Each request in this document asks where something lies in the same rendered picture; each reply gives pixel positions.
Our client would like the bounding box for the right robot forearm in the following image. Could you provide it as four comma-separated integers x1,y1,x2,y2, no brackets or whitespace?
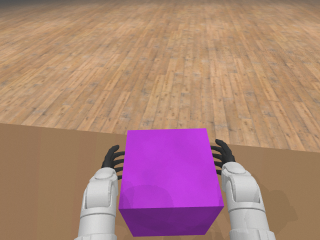
221,162,276,240

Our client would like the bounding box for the right robot hand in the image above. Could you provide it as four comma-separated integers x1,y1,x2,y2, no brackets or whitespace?
210,139,236,175

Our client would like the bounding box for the carton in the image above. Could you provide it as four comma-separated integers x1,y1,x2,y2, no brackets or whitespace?
118,128,224,237

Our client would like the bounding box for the left robot forearm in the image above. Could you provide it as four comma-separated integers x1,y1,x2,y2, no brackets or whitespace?
74,167,119,240

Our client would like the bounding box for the left robot hand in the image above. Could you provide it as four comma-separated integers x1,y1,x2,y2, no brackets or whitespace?
101,145,125,180

